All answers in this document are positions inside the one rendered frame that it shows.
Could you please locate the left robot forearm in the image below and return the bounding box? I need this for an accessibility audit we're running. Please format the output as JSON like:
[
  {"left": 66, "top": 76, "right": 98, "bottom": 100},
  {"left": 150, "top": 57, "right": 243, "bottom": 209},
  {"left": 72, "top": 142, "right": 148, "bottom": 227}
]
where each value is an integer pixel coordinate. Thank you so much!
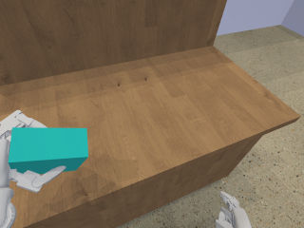
[{"left": 0, "top": 187, "right": 17, "bottom": 228}]

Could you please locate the right robot hand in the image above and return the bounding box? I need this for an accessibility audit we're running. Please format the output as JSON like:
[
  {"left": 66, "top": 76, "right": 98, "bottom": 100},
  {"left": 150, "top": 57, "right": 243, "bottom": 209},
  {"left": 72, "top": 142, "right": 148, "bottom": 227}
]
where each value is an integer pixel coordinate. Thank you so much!
[{"left": 216, "top": 191, "right": 252, "bottom": 228}]

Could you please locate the table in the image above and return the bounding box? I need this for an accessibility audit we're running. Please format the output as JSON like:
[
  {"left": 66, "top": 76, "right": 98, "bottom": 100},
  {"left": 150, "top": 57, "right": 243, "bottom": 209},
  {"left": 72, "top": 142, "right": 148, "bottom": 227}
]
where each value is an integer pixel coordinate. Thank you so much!
[{"left": 0, "top": 0, "right": 301, "bottom": 228}]

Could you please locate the sponge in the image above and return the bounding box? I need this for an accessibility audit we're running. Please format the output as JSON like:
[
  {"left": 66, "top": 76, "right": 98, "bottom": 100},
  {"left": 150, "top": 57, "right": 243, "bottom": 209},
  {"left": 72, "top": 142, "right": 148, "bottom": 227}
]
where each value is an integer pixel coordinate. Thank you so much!
[{"left": 8, "top": 127, "right": 88, "bottom": 175}]

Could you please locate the left robot hand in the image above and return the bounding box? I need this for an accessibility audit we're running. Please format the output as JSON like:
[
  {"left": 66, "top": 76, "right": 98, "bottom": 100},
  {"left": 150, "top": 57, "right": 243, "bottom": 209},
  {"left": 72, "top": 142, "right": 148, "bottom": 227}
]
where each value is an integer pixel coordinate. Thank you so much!
[{"left": 0, "top": 110, "right": 66, "bottom": 193}]

